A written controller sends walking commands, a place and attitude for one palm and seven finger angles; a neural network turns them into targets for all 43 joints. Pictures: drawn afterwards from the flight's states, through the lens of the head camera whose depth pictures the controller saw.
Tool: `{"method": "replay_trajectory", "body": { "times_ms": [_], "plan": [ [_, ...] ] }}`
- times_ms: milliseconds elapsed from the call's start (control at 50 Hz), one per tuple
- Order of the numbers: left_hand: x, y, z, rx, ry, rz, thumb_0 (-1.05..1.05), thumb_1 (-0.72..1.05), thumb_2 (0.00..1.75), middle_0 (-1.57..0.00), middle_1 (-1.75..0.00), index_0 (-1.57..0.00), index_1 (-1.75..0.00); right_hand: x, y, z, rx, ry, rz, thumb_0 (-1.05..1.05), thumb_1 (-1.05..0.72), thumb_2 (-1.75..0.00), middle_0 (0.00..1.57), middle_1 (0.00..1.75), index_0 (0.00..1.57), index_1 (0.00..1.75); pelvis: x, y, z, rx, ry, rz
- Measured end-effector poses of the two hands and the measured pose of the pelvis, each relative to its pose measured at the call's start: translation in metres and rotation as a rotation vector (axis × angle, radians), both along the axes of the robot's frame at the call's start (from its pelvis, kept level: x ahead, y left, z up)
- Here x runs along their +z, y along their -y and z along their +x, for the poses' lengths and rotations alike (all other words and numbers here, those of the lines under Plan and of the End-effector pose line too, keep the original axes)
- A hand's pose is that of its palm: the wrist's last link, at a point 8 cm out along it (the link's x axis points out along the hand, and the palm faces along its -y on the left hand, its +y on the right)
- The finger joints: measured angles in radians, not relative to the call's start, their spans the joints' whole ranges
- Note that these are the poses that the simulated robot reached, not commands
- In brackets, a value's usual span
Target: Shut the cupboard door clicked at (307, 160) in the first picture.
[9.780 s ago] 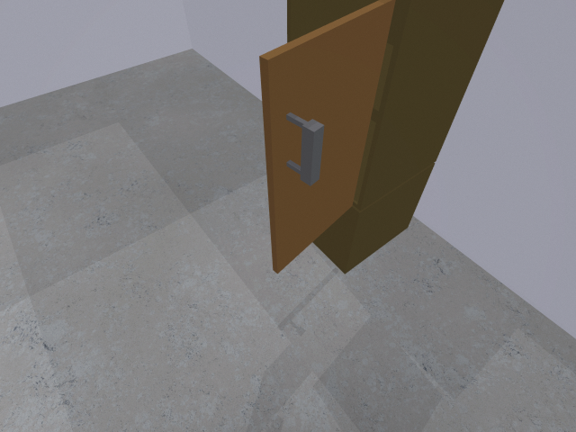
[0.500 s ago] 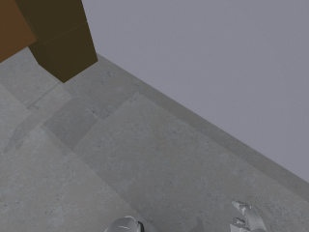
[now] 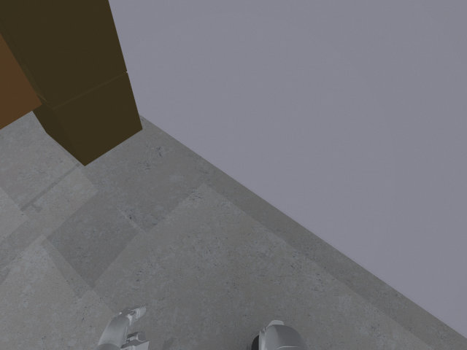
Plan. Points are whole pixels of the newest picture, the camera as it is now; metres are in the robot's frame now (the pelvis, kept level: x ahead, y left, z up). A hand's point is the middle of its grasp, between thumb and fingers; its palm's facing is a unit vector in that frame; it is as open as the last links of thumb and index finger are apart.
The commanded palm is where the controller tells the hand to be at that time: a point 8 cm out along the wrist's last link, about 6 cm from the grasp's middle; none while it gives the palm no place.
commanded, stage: walk to a spot facing it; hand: left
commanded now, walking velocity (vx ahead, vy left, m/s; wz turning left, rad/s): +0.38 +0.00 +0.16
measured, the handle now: out of the picture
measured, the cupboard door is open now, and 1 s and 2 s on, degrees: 99 99 99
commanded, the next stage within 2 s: turn to face it in 0.96 s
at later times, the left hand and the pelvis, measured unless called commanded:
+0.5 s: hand out of the picture +0.14 +0.17 -0.18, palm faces +0.23 -0.96 -0.17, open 7.3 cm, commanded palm none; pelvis +0.24 +0.01 +0.00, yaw +8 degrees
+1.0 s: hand (129, 184) +0.53 +0.26 -0.15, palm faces +0.08 -0.98 -0.21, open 7.3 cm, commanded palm none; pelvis +0.45 +0.06 +0.01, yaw +5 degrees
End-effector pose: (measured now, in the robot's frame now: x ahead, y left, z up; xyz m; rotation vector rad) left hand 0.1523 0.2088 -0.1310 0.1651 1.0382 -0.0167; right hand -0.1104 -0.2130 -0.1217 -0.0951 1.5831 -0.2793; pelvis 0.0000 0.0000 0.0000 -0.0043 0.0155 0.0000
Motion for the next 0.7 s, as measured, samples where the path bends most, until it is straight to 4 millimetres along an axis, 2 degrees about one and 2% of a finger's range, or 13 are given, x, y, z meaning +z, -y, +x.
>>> {"method": "replay_trajectory", "body": {
  "times_ms": [80, 120, 160, 220, 280, 380, 460, 540, 560, 600, 640, 700],
  "plan": [
    [-0.004, 0.017, 0.058, -0.004, 0.053, 0.015, 0.01, 0.91, 0.90, -0.20, -0.30, -0.20, -0.30, -0.009, 0.000, 0.008, -0.031, -0.127, 0.055, 0.00, -0.91, -0.90, 0.20, 0.30, 0.20, 0.30, -0.014, 0.017, 0.048, 0.021, 0.001, 0.004],
    [-0.004, 0.021, 0.070, 0.021, 0.067, 0.022, 0.01, 0.91, 0.90, -0.20, -0.30, -0.20, -0.30, -0.012, 0.005, 0.028, -0.030, -0.154, 0.073, 0.00, -0.91, -0.90, 0.20, 0.30, 0.20, 0.30, -0.015, 0.024, 0.066, 0.035, 0.012, -0.004],
    [-0.003, 0.021, 0.067, 0.066, 0.042, 0.027, 0.00, 0.91, 0.90, -0.20, -0.30, -0.20, -0.30, -0.014, 0.014, 0.061, -0.006, -0.132, 0.077, 0.01, -0.91, -0.90, 0.20, 0.30, 0.20, 0.30, -0.011, 0.028, 0.083, 0.052, 0.027, -0.005],
    [-0.004, 0.020, 0.047, 0.134, -0.057, 0.037, 0.00, 0.91, 0.90, -0.20, -0.30, -0.20, -0.30, -0.015, 0.029, 0.132, 0.053, -0.039, 0.066, 0.01, -0.91, -0.90, 0.20, 0.30, 0.20, 0.30, -0.002, 0.031, 0.108, 0.071, 0.028, -0.006],
    [-0.001, 0.004, 0.028, 0.237, -0.129, 0.077, -0.02, 0.96, 0.90, -0.21, -0.30, -0.20, -0.30, -0.015, 0.037, 0.213, 0.125, 0.084, 0.055, 0.01, -0.91, -0.90, 0.20, 0.30, 0.20, 0.30, 0.004, 0.032, 0.134, 0.096, 0.019, -0.007],
    [-0.004, -0.008, -0.004, 0.309, -0.294, 0.079, -0.02, 0.96, 0.90, -0.20, -0.30, -0.20, -0.30, -0.009, 0.037, 0.348, 0.244, 0.270, 0.029, 0.01, -0.92, -0.90, 0.20, 0.30, 0.20, 0.30, 0.006, 0.021, 0.180, 0.125, 0.017, -0.008],
    [-0.012, -0.007, -0.023, 0.367, -0.425, 0.033, -0.01, 0.94, 0.90, -0.20, -0.30, -0.20, -0.30, -0.003, 0.017, 0.451, 0.345, 0.390, 0.015, 0.01, -0.93, -0.90, 0.20, 0.30, 0.20, 0.30, 0.001, 0.002, 0.221, 0.141, 0.022, -0.012],
    [-0.028, -0.009, -0.026, 0.401, -0.550, -0.028, 0.00, 0.93, 0.90, -0.20, -0.30, -0.20, -0.30, -0.001, -0.018, 0.540, 0.426, 0.507, -0.002, 0.01, -0.92, -0.90, 0.20, 0.30, 0.20, 0.30, -0.014, -0.025, 0.265, 0.148, 0.027, -0.009],
    [-0.031, -0.011, -0.021, 0.402, -0.573, -0.042, 0.00, 0.92, 0.90, -0.20, -0.30, -0.20, -0.30, -0.002, -0.026, 0.555, 0.436, 0.535, -0.007, 0.00, -0.92, -0.90, 0.20, 0.30, 0.20, 0.30, -0.018, -0.032, 0.273, 0.148, 0.029, -0.008],
    [-0.033, -0.018, -0.002, 0.391, -0.583, -0.056, 0.01, 0.92, 0.90, -0.20, -0.30, -0.20, -0.30, 0.000, -0.040, 0.573, 0.437, 0.562, -0.008, 0.00, -0.92, -0.90, 0.20, 0.30, 0.20, 0.30, -0.018, -0.041, 0.288, 0.143, 0.038, -0.003],
    [-0.032, -0.029, 0.029, 0.381, -0.543, -0.056, 0.01, 0.92, 0.90, -0.20, -0.30, -0.20, -0.30, 0.003, -0.050, 0.577, 0.424, 0.547, -0.002, 0.00, -0.91, -0.90, 0.20, 0.30, 0.20, 0.30, -0.012, -0.048, 0.302, 0.139, 0.040, -0.002],
    [-0.027, -0.048, 0.090, 0.364, -0.435, -0.048, 0.01, 0.92, 0.90, -0.20, -0.30, -0.20, -0.30, 0.003, -0.062, 0.569, 0.398, 0.478, 0.014, 0.00, -0.91, -0.90, 0.20, 0.30, 0.20, 0.30, -0.002, -0.056, 0.323, 0.140, 0.039, -0.002]
  ]
}}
